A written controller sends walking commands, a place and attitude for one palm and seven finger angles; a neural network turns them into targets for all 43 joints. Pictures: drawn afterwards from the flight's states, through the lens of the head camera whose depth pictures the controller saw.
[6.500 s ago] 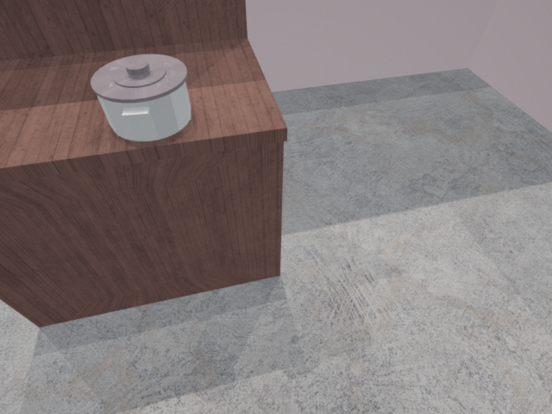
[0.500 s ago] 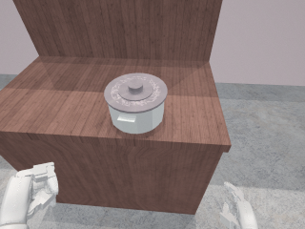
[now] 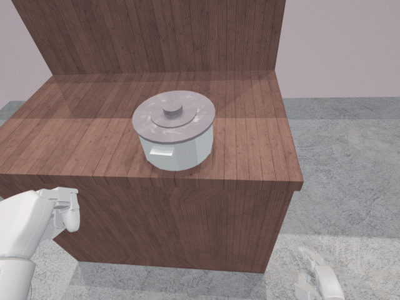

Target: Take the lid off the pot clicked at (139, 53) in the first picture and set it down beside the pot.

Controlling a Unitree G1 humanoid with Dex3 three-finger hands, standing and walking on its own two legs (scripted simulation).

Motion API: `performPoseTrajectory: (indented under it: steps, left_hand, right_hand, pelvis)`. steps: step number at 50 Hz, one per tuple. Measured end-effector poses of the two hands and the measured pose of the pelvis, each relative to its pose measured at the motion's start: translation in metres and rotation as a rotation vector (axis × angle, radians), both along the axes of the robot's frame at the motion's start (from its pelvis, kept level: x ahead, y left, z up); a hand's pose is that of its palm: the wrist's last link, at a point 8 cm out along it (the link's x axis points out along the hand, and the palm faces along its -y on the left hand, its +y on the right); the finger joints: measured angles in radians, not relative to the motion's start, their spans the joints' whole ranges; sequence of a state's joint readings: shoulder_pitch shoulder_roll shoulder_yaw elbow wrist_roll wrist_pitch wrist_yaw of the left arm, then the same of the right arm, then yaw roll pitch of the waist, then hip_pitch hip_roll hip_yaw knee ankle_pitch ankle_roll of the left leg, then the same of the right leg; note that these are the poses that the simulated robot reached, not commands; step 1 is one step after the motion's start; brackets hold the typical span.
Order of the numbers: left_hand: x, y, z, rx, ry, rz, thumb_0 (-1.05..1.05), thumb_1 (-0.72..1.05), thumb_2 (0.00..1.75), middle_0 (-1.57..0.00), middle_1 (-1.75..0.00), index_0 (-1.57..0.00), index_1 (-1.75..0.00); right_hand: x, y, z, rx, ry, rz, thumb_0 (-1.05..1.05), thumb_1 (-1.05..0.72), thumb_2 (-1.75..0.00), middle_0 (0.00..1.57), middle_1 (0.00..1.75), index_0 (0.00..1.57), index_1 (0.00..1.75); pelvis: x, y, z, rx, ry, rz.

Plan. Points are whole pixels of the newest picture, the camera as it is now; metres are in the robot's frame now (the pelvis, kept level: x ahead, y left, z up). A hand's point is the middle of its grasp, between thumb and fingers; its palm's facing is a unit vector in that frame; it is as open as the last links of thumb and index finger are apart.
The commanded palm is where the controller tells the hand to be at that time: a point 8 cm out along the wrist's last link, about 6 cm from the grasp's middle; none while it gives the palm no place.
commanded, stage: reach forward and open the fingers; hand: left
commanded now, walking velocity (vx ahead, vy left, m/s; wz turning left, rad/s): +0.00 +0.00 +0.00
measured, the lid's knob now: (172, 107) +0.51 +0.14 +0.13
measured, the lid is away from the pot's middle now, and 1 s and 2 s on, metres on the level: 0.00 0.00 0.00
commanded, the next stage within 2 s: move the open hand above the knob in 0.94 s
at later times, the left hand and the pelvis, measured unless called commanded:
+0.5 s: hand (55, 200) +0.21 +0.27 +0.16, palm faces -0.14 -0.01 -0.99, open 5.9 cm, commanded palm +0.20 +0.26 +0.22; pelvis -0.02 +0.00 +0.00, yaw +2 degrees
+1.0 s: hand (66, 161) +0.26 +0.26 +0.20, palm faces -0.03 +0.02 -1.00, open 9.8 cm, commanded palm +0.23 +0.26 +0.26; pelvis -0.04 +0.01 +0.00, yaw +2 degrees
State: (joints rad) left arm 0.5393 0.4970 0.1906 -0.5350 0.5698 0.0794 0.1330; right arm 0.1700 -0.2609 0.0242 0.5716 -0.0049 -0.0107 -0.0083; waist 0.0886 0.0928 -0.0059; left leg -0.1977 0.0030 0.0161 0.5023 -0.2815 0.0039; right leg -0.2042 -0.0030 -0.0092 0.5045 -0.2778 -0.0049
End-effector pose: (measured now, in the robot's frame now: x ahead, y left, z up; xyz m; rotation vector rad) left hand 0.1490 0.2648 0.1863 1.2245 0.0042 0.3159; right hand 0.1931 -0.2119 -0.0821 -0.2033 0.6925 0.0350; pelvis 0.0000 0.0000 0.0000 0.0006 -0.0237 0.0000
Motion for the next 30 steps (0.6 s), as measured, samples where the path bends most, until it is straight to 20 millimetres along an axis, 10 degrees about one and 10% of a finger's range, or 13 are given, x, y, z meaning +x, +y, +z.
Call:
performPoseTrajectory:
  steps: [14,30]
  left_hand:
    - [0.029,0.002,0.009,0.289,0.351,-0.086,0.0,0.45,1.18,-1.17,-1.02,-1.17,-1.01]
    - [0.061,0.001,0.034,0.311,0.323,-0.17,0.0,-0.02,1.43,-0.99,-0.46,-0.99,-0.45]
  right_hand:
    - [0.024,0.001,0.003,0.049,-0.041,-0.013,0.02,-0.9,-0.9,0.2,0.3,0.2,0.3]
    - [-0.012,0.003,-0.001,0.047,0.005,-0.008,0.02,-0.9,-0.9,0.2,0.3,0.2,0.3]
  pelvis:
    - [-0.01,-0.002,0.003,0.001,-0.009,0.041]
    - [-0.028,0.002,0.005,0.002,-0.022,0.038]
